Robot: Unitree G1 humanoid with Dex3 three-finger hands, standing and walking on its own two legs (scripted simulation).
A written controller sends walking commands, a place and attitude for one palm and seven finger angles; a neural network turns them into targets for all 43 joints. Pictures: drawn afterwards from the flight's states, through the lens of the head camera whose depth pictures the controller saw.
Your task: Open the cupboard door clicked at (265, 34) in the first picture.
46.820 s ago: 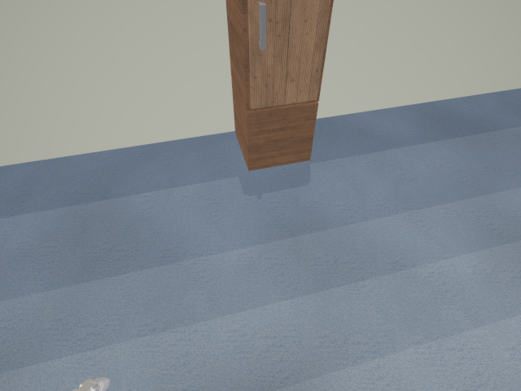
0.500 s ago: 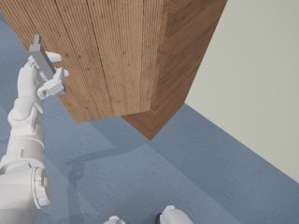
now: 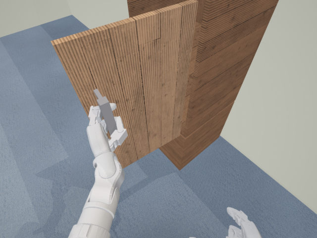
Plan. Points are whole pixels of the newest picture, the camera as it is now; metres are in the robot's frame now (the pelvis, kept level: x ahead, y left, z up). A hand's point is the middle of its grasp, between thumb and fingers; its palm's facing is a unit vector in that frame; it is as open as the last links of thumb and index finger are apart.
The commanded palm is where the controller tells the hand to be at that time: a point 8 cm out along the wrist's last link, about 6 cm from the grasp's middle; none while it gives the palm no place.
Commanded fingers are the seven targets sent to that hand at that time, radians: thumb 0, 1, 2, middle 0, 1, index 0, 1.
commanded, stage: pull the door open along its arc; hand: left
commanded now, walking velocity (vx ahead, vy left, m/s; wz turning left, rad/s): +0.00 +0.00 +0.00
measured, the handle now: (107, 117) +0.41 +0.16 +0.07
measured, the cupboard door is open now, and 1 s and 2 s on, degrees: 83 98 100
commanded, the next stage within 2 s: open thumb and fingers to let go in 0.24 s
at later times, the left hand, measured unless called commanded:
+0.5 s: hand (145, 146) +0.32 +0.05 +0.07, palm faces +0.41 -0.91 -0.01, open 6.4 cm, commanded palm +0.28 +0.09 +0.07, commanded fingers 0.00 0.27 0.63 -0.35 -1.28 -0.35 -1.28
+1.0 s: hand (144, 145) +0.32 +0.05 +0.07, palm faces +0.38 -0.92 -0.01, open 14.0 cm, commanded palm +0.29 +0.08 +0.07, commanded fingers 0.00 -0.50 0.30 -0.20 -0.60 -0.20 -0.60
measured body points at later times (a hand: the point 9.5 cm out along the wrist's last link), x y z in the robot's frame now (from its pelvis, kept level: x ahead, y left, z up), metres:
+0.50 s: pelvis -0.01 -0.03 +0.00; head +0.02 -0.05 +0.45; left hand +0.29 +0.09 +0.07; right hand +0.17 -0.26 -0.11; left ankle -0.02 +0.11 -0.70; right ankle +0.02 -0.09 -0.70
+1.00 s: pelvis -0.02 -0.01 +0.00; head +0.01 -0.03 +0.45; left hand +0.30 +0.10 +0.07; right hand +0.15 -0.23 -0.12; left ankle -0.02 +0.11 -0.70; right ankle +0.02 -0.09 -0.70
